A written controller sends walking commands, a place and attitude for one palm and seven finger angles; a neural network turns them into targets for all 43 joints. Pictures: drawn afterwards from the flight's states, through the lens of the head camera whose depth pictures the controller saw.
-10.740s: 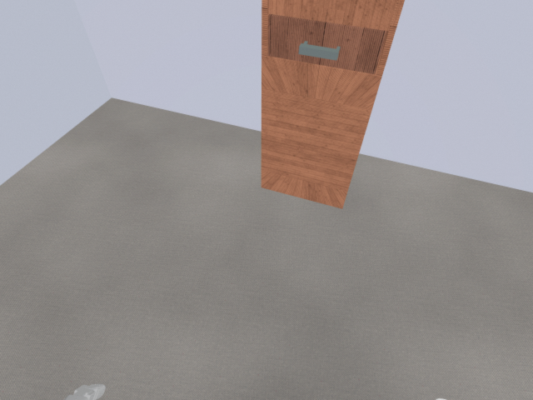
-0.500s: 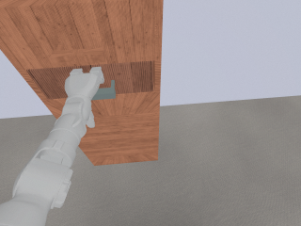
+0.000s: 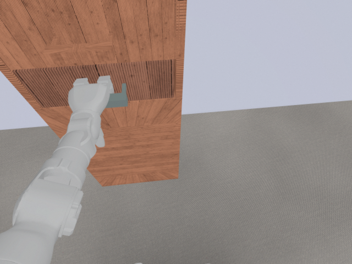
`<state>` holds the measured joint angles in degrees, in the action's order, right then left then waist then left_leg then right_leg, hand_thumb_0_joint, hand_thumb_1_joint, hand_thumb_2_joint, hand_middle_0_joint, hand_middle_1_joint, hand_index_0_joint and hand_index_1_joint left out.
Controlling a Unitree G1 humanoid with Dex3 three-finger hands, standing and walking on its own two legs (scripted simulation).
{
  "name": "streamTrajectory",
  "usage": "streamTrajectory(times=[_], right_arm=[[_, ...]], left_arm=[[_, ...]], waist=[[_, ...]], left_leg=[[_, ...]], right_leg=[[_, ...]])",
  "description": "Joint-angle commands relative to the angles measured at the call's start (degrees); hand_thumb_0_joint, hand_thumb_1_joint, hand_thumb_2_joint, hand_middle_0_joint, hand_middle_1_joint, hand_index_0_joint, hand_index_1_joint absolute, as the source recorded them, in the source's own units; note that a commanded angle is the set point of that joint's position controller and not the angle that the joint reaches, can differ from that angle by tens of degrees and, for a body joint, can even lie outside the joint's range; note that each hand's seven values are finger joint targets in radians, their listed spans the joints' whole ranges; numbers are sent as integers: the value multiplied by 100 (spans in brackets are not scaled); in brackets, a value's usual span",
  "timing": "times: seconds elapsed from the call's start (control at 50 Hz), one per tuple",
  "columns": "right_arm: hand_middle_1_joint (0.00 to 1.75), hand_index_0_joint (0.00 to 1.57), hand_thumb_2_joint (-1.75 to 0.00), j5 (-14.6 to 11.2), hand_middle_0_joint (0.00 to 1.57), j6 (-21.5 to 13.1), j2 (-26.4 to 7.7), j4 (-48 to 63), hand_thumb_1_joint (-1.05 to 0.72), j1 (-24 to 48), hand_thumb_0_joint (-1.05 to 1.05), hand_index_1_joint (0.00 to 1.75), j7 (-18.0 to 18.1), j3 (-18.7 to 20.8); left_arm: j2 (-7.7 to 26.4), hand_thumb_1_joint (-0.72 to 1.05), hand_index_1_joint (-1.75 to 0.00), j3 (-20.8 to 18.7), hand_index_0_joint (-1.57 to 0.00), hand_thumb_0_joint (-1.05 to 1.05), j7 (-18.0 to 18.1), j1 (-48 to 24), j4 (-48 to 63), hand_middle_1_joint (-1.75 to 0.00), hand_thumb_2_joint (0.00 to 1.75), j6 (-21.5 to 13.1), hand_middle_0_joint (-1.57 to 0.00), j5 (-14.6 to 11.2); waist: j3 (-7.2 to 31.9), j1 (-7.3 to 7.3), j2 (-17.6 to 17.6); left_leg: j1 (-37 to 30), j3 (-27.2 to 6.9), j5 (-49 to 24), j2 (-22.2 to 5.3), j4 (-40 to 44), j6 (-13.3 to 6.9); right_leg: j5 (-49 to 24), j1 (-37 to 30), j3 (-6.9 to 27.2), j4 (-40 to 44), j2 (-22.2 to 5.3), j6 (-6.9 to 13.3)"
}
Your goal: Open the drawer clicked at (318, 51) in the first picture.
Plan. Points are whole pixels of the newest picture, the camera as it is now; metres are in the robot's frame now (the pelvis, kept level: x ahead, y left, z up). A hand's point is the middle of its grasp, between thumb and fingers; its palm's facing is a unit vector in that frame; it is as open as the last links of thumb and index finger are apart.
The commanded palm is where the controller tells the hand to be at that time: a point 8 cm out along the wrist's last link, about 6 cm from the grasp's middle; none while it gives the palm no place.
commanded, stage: lower the fingers behind the handle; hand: left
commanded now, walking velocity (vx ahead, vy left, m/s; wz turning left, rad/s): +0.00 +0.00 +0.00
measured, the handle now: (102, 94) +0.54 +0.16 +0.04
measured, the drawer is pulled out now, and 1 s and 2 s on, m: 0.00 0.00 0.01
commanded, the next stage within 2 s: close the thumb around the handle in 0.72 s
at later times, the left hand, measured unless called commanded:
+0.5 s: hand (99, 114) +0.49 +0.17 +0.01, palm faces -0.05 -0.02 -1.00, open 13.8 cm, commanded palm +0.47 +0.17 +0.07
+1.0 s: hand (100, 114) +0.49 +0.17 +0.01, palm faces -0.05 -0.02 -1.00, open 13.0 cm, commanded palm +0.47 +0.17 +0.07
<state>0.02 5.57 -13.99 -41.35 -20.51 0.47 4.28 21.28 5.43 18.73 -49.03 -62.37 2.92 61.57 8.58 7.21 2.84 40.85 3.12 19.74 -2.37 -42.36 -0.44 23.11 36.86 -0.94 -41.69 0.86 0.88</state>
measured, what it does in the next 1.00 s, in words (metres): stands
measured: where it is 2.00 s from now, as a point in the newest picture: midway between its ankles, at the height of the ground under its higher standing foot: outside the picture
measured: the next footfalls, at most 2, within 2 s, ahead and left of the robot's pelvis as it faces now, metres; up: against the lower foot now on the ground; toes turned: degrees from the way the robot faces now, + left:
none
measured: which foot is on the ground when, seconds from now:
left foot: down 0.00-1.00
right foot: down 0.00-1.00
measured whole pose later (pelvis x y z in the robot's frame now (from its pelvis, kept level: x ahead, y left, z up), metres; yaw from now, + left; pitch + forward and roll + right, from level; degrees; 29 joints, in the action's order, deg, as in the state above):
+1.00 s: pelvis +0.00 +0.01 -0.01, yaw +0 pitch +20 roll -1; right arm 0.3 5.6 -13.4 -41.6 -20.8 0.3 4.0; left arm 20.2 6.6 20.9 -50.5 -64.1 5.9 61.3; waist 9.2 7.8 3.4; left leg 44.9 3.0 21.1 -2.5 -45.9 -0.8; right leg 24.0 40.5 -0.9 -44.4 1.0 0.5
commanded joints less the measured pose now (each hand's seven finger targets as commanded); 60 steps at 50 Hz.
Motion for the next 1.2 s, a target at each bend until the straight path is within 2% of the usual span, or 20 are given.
streamTrajectory(times=[0.0,0.06,0.1,0.14,0.18,0.22,0.26,0.3,0.36,0.44,0.48,0.54,0.56,0.58,0.64,0.68,0.74,0.8,0.96,1.18], right_arm=[[30,20,-90,37,20,-97,-870,299,-90,-703,0,30,76,274],[30,20,-90,61,20,-87,-868,277,-90,-758,0,30,77,284],[30,20,-90,51,20,-94,-854,287,-90,-760,0,30,65,278],[30,20,-90,64,20,-100,-878,267,-90,-769,0,30,73,276],[30,20,-90,75,20,-113,-857,270,-90,-798,0,30,59,296],[30,20,-90,90,20,-107,-859,274,-90,-816,0,30,53,298],[30,20,-90,82,20,-101,-858,250,-90,-831,0,30,32,300],[30,20,-90,80,20,-91,-866,238,-90,-822,0,30,22,298],[30,20,-90,72,20,-83,-872,256,-90,-838,0,30,23,289],[30,20,-90,63,20,-74,-876,244,-90,-822,0,30,49,266],[30,20,-90,68,20,-78,-865,280,-90,-833,0,30,54,270],[30,20,-90,62,20,-72,-880,272,-90,-834,0,30,82,233],[30,20,-90,51,20,-76,-872,308,-90,-833,0,30,89,231],[30,20,-90,50,20,-80,-856,312,-90,-815,0,30,87,240],[30,20,-90,70,20,-89,-869,293,-90,-841,0,30,86,256],[30,20,-90,76,20,-87,-832,330,-90,-834,0,30,67,282],[30,20,-90,73,20,-67,-845,293,-90,-819,0,30,58,275],[30,20,-90,64,20,-71,-840,301,-90,-790,0,30,47,271],[30,20,-90,48,20,-81,-853,252,-90,-797,0,30,75,260],[30,20,-90,46,20,-66,-837,280,-90,-793,0,30,100,250]], left_arm=[[1298,-50,-120,-347,-30,0,301,-2750,1021,-120,30,67,-30,39],[1423,-50,-120,-484,-30,0,319,-2628,974,-120,30,44,-30,74],[1139,-50,-120,-287,-30,0,317,-2524,868,-120,30,59,-30,67],[1323,-50,-120,-447,-30,0,357,-2594,853,-120,30,47,-30,71],[1129,-50,-120,-296,-30,0,394,-2632,962,-120,30,32,-30,96],[1259,-50,-120,-433,-30,0,430,-2498,926,-120,30,38,-30,133],[964,-50,-120,-229,-30,0,433,-2377,686,-120,30,118,-30,108],[875,-50,-120,-146,-30,0,459,-2479,651,-120,30,189,-30,107],[927,-50,-120,-158,-30,0,442,-2671,717,-120,30,253,-30,53],[856,-50,-120,-93,-30,0,370,-2754,550,-120,30,294,-30,3],[886,-50,-120,-106,-30,0,360,-2714,645,-120,30,268,-30,23],[1012,-50,-120,-169,-30,0,322,-2747,510,-120,30,260,-30,29],[1009,-50,-120,-130,-30,0,324,-2763,588,-120,30,242,-30,49],[833,-50,-120,-21,-30,0,322,-2679,540,-120,30,252,-30,60],[948,-50,-120,-150,-30,0,318,-2730,684,-120,30,193,-30,23],[788,-50,-120,-51,-30,0,309,-2623,904,-120,30,149,-30,32],[869,-50,-120,-141,-30,0,343,-2551,799,-120,30,144,-30,24],[861,-50,-120,-137,-30,0,395,-2486,887,-120,30,170,-30,12],[886,-5,-125,-75,-33,0,403,-2775,827,-125,49,259,-33,-1],[932,56,-131,-142,-38,0,279,-2407,709,-131,76,194,-38,24]], waist=[[2335,97,-110],[2488,70,-47],[2294,96,-101],[2353,107,-193],[2449,117,0],[2526,51,84],[2329,145,-114],[2200,178,-55],[2365,194,25],[2192,272,-173],[2375,190,-2],[2196,261,-235],[2213,229,-94],[2172,243,-71],[2370,229,-131],[2567,148,121],[2340,177,-122],[2338,125,-33],[2305,236,-112],[2299,162,-165]], left_leg=[[-1701,-24,-2353,338,36,-229],[-1772,-48,-2578,319,-49,-224],[-1686,-58,-2501,301,-52,-211],[-1621,-63,-2526,299,-96,-226],[-1736,-71,-2564,282,-135,-212],[-1764,-103,-2719,264,-181,-191],[-1678,-110,-2634,250,-202,-191],[-1656,-133,-2540,229,-190,-182],[-1759,-140,-2496,233,-194,-185],[-1632,-165,-2301,233,-169,-202],[-1719,-155,-2331,247,-170,-196],[-1496,-153,-2195,250,-184,-213],[-1499,-150,-2153,256,-163,-204],[-1578,-162,-2155,247,-166,-201],[-1666,-169,-2324,234,-210,-209],[-1857,-160,-2568,233,-245,-185],[-1690,-170,-2479,229,-244,-197],[-1661,-136,-2386,246,-187,-195],[-1610,-129,-2246,261,-160,-213],[-1544,-97,-2412,287,-204,-211]], right_leg=[[-2733,-766,65,405,232,28],[-2841,-719,44,320,254,43],[-2704,-567,10,317,271,46],[-2756,-598,33,279,270,44],[-2690,-455,11,244,279,51],[-2715,-425,-6,152,291,70],[-2596,-263,-44,178,297,52],[-2447,-107,-62,159,307,63],[-2393,-127,-47,170,307,62],[-2268,-91,-53,212,300,57],[-2283,-153,-41,189,297,63],[-2285,-184,-26,201,286,46],[-2228,-159,-26,194,285,50],[-2161,-57,-49,201,295,63],[-2314,-170,-35,177,295,59],[-2462,-185,-32,137,297,65],[-2435,-197,-39,167,308,61],[-2441,-286,-33,191,304,64],[-2403,-301,-3,241,288,43],[-2684,-433,16,209,278,36]])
